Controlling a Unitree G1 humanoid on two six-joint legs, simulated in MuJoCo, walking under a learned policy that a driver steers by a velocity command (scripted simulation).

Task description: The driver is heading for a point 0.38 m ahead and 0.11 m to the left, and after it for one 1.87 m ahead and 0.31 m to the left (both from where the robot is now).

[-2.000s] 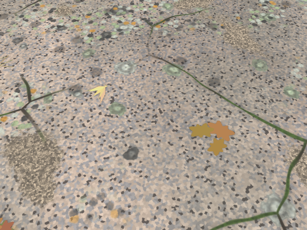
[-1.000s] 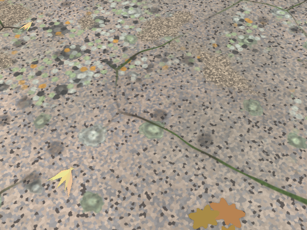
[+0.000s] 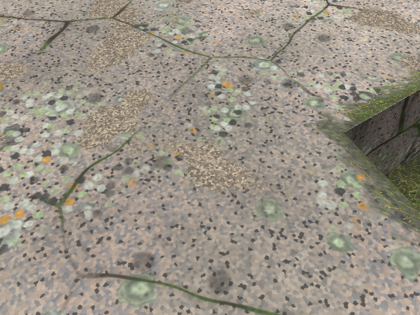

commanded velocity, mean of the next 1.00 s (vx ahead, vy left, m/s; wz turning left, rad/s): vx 0.23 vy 0.00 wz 0.33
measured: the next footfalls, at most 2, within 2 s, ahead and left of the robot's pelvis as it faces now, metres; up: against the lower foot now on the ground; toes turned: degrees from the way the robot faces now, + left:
left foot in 0.36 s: +0.17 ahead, +0.17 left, +0.00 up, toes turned +10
right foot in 0.82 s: +0.50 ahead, +0.09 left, +0.00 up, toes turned +26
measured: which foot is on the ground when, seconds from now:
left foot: down 0.00-0.10, up 0.12-0.34, down 0.36-0.82, up 0.84-1.00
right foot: down 0.00-0.38, up 0.40-0.80, down 0.82-1.00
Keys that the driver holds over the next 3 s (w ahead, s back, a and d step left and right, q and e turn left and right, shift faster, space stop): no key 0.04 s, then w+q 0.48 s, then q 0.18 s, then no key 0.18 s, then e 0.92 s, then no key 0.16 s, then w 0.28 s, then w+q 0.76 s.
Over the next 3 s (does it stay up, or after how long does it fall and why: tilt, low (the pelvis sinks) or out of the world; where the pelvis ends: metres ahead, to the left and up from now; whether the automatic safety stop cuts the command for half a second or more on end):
stays up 0.76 0.11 -0.01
